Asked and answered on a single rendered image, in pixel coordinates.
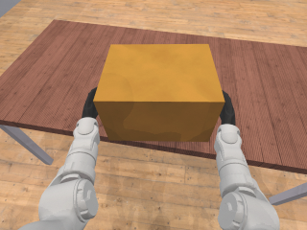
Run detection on robot right hand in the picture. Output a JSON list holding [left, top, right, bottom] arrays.
[[220, 90, 236, 126]]

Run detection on robot left hand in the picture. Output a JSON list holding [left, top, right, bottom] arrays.
[[82, 87, 98, 119]]

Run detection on robot right upper arm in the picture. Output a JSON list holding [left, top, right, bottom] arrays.
[[218, 192, 280, 230]]

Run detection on carton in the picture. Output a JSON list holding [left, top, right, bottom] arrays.
[[93, 44, 225, 142]]

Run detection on left robot forearm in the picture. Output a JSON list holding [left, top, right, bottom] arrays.
[[38, 117, 101, 220]]

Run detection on right robot forearm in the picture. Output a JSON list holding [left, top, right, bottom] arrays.
[[214, 124, 280, 230]]

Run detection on table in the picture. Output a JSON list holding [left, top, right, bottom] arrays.
[[0, 19, 307, 206]]

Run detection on robot left upper arm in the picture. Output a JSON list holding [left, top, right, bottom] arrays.
[[17, 178, 99, 230]]

